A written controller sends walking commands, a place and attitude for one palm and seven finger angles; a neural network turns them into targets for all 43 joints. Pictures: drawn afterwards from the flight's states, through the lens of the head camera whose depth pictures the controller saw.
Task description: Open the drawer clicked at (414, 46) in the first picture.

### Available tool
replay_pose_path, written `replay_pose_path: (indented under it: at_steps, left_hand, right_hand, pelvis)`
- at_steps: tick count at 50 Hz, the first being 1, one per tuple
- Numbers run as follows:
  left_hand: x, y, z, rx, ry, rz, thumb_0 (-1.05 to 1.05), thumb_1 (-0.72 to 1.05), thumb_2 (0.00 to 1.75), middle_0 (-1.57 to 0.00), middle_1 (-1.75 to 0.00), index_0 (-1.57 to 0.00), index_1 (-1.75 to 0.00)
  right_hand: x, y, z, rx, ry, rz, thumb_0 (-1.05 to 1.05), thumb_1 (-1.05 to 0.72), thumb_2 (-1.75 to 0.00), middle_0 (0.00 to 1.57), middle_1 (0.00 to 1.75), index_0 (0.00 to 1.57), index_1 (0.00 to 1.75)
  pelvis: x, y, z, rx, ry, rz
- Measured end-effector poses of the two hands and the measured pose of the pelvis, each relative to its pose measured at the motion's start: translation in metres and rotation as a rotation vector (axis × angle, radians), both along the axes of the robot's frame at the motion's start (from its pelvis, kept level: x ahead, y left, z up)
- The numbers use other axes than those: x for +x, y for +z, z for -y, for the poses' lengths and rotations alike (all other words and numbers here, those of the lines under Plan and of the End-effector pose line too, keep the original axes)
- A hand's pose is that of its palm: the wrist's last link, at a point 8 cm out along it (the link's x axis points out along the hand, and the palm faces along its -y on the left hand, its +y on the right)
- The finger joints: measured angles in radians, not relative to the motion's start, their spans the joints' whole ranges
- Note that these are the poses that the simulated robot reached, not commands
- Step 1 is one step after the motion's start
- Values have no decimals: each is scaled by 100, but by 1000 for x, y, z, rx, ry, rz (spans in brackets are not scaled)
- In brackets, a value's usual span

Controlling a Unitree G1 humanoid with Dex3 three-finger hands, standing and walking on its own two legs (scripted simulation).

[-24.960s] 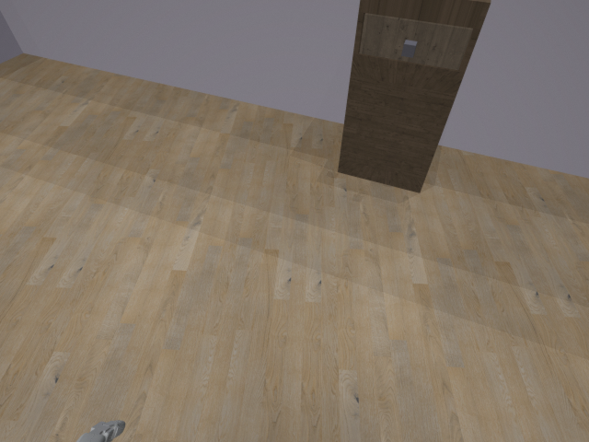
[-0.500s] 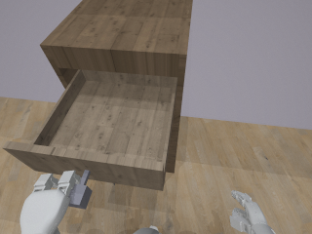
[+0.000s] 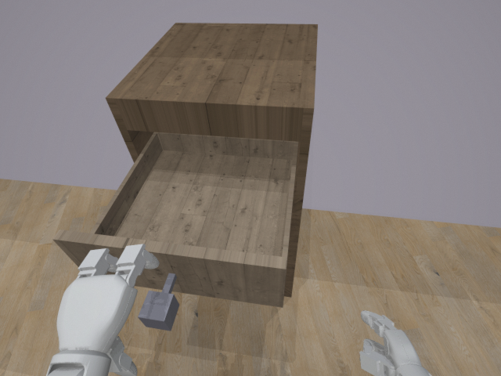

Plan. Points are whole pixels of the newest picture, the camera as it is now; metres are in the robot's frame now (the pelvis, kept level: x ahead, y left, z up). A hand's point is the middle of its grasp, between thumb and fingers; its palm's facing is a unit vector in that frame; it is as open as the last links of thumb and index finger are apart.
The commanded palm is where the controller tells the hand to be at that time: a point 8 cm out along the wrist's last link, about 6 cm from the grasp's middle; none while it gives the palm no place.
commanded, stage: lift the hand off the handle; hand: left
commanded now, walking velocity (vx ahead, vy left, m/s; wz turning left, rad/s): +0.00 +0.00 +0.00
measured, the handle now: (164, 298) +0.23 +0.19 -0.01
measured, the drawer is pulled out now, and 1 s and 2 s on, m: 0.30 0.30 0.30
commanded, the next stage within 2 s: draw the hand back to the body in 0.66 s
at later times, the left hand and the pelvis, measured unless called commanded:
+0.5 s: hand (108, 291) +0.18 +0.21 +0.13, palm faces +0.04 -0.11 -0.99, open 13.9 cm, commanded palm +0.15 +0.21 +0.20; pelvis +0.00 -0.04 +0.04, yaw +0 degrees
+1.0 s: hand (104, 279) +0.19 +0.21 +0.15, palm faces +0.02 -0.07 -1.00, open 13.8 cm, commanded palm +0.16 +0.21 +0.21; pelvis +0.03 -0.06 +0.04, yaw +1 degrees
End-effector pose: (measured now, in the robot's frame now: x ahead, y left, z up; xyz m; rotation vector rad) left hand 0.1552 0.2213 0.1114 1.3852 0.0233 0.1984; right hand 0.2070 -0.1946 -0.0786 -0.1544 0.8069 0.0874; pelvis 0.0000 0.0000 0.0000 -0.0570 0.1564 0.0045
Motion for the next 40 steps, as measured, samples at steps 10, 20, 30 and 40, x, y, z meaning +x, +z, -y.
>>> replay_pose_path:
  at_steps: [10, 20, 30, 40]
  left_hand:
    - [8, 30, 13, 28, -48, -6, 0, -49, 30, -32, -120, -32, -120]
    - [5, 63, 12, 49, -24, -54, 0, -49, 30, -32, -120, -32, -120]
    - [1, 88, 15, 78, -31, -71, 0, -49, 30, -32, -120, -32, -120]
    - [9, 83, 14, 80, -20, -124, 0, -49, 30, -32, -120, -32, -120]
  right_hand:
    - [-14, 19, 9, 13, -21, 40, 2, -91, -90, 20, 30, 21, 30]
    - [-14, 29, 35, -3, -35, 42, 2, -91, -90, 20, 30, 20, 30]
    - [10, 42, 60, -64, -10, 64, 2, -91, -90, 20, 30, 20, 30]
    - [38, 51, 68, -78, 14, 83, 2, -91, -90, 20, 30, 20, 30]
  pelvis:
    - [-6, 16, 10, 16, -16, 82]
    - [-1, 31, 28, 33, -15, 113]
    - [11, 39, 46, 35, 5, 115]
    - [23, 40, 60, 43, 7, 97]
